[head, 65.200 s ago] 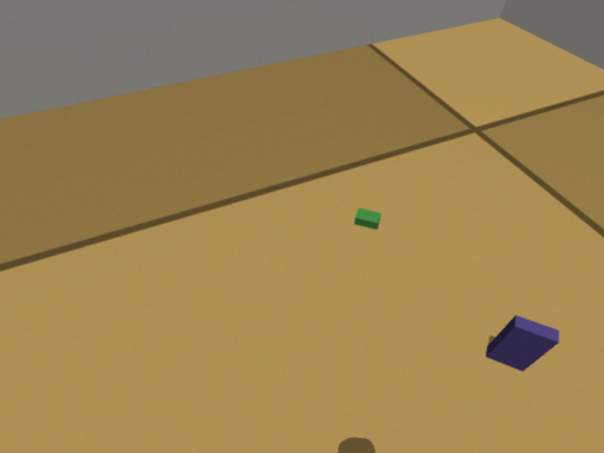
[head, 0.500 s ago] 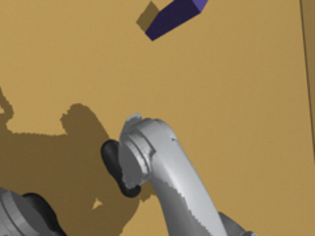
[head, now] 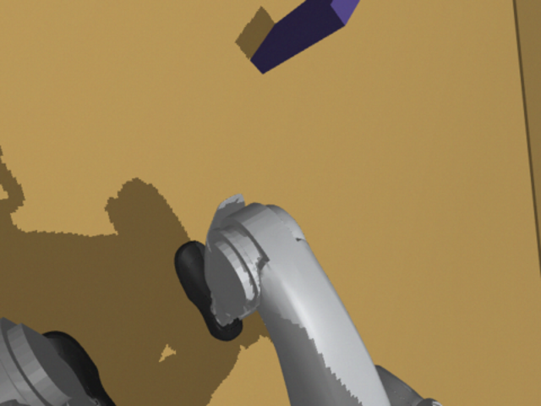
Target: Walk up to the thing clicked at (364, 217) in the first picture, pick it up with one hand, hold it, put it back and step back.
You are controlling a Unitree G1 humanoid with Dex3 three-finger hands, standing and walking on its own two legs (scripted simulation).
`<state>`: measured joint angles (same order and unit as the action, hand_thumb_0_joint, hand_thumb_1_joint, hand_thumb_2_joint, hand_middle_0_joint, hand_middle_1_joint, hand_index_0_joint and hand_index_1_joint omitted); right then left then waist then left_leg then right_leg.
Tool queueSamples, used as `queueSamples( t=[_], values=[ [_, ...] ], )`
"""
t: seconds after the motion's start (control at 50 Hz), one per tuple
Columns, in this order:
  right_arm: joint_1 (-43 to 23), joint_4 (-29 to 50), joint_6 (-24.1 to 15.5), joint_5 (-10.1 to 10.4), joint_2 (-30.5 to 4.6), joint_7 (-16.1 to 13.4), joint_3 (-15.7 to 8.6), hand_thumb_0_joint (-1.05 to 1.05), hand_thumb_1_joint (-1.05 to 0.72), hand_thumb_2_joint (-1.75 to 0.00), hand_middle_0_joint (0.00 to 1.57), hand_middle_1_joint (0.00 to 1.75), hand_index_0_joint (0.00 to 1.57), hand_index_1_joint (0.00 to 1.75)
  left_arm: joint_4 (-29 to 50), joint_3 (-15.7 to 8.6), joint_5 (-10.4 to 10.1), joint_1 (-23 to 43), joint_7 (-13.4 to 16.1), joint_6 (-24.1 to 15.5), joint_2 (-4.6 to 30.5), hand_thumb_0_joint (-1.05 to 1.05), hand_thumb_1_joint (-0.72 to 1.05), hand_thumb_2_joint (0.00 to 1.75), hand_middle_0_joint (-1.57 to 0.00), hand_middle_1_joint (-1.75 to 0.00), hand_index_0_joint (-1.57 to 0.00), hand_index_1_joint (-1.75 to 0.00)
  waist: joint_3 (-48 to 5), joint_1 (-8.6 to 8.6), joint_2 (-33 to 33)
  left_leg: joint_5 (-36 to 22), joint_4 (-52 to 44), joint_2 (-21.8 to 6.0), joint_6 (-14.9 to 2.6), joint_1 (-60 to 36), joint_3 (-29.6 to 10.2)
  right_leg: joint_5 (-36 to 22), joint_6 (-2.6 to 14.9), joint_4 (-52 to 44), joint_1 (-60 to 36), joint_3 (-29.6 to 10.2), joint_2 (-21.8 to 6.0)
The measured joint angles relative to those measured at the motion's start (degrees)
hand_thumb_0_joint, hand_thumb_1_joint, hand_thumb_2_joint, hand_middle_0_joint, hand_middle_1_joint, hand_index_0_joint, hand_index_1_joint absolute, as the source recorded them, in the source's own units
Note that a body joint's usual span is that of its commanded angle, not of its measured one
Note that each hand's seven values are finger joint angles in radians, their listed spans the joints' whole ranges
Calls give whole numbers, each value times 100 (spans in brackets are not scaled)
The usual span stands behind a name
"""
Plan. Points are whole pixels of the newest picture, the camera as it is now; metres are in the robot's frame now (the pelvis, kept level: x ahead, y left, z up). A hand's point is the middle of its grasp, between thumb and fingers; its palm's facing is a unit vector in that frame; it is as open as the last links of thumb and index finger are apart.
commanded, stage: close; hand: left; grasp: from above
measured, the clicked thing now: out of the picture +0.48 +0.38 -0.31
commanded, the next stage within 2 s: none
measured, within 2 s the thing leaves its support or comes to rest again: neither
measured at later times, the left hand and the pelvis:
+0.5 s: hand out of the picture +0.46 +0.37 -0.28, palm faces -0.27 -0.37 -0.89, open 11.7 cm; pelvis +0.00 +0.00 +0.00, yaw +0 degrees
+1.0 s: hand out of the picture +0.46 +0.37 -0.28, palm faces -0.27 -0.37 -0.89, open 9.8 cm; pelvis +0.00 +0.00 +0.00, yaw +0 degrees
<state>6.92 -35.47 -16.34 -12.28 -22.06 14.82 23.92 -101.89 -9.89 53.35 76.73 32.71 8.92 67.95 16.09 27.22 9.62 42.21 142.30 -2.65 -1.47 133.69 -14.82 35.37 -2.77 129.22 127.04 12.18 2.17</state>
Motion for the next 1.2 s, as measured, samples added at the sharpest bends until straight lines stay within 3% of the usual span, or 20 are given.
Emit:
queueSamples(
  t=[0.38, 0.66, 1.2],
  values=[
    [-8, 77, -38, -13, -43, 44, -11, 1, -92, -90, 19, 30, 20, 30, 67, -168, -37, 51, 93, 20, 76, 0, -19, 73, -31, -89, -32, -87, 96, 12, 43, -20, -12, -6, 20, -13, -15, -29, 18, -8, 0, 12, 5],
    [-58, -12, -88, -19, -9, 9, 9, 1, -92, -90, 19, 30, 20, 30, -14, -40, -56, -5, 25, -4, 72, 0, -7, 68, -40, -84, -42, -81, 63, -1, 18, -21, 0, 3, 3, -8, -11, -21, 4, -4, -12, 10, -1],
    [-36, 4, -98, -28, -34, 41, -6, 1, -92, -90, 19, 30, 20, 30, -57, -107, -66, 38, 114, -7, 78, 0, 12, 56, -58, -73, -58, -69, 81, 11, 17, 2, -23, 3, 15, -33, -18, 0, 12, -27, -34, 18, -3]
  ],
)
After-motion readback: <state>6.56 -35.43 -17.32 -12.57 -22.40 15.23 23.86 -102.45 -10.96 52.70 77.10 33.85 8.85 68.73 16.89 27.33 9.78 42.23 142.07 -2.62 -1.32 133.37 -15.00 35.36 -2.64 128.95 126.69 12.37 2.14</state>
